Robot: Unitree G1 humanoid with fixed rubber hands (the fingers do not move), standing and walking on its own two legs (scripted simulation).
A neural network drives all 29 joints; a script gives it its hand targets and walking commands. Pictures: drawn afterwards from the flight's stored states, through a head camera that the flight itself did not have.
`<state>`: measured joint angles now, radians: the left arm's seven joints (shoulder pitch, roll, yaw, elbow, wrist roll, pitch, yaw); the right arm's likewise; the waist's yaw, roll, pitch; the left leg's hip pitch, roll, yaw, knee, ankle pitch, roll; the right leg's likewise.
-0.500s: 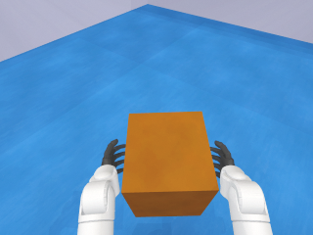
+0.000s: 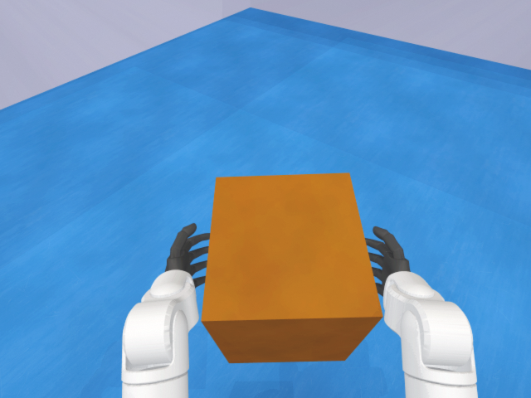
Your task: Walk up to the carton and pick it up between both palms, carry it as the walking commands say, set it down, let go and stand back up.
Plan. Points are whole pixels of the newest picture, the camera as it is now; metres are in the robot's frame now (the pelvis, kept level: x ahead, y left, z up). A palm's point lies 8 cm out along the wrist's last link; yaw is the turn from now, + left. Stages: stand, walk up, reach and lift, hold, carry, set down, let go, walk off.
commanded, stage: carry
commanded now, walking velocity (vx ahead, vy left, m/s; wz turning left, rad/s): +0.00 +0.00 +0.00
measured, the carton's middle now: (284, 275) +0.30 -0.01 +0.02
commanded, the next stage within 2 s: none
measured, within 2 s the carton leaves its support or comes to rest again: neither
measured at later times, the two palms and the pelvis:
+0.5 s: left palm (181, 282) +0.25 +0.14 +0.08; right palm (394, 285) +0.24 -0.15 +0.08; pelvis +0.00 +0.00 +0.00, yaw +0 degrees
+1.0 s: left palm (183, 279) +0.26 +0.14 +0.08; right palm (390, 283) +0.25 -0.15 +0.07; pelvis +0.00 +0.00 +0.00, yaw +0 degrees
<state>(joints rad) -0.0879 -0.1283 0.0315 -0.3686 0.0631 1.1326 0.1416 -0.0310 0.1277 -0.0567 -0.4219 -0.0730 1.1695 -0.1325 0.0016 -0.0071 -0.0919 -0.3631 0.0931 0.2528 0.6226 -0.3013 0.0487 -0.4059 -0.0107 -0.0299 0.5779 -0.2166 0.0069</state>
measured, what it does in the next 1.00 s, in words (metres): stands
